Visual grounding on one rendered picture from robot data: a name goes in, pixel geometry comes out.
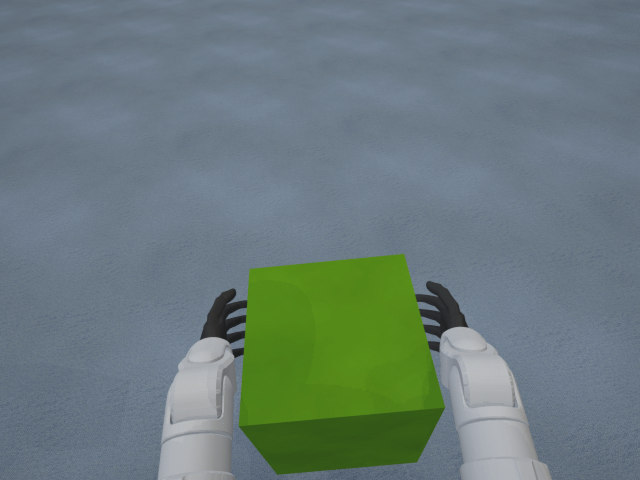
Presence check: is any right robot hand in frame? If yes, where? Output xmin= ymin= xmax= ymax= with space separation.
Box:
xmin=415 ymin=281 xmax=469 ymax=352

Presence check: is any robot right forearm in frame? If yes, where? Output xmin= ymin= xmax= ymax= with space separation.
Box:
xmin=439 ymin=327 xmax=552 ymax=480

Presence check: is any robot left forearm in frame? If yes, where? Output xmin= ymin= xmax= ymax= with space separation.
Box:
xmin=158 ymin=337 xmax=237 ymax=480

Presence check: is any left robot hand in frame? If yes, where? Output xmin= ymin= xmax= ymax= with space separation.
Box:
xmin=200 ymin=288 xmax=247 ymax=358

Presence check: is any carton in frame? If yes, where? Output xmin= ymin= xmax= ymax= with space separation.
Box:
xmin=239 ymin=254 xmax=445 ymax=475

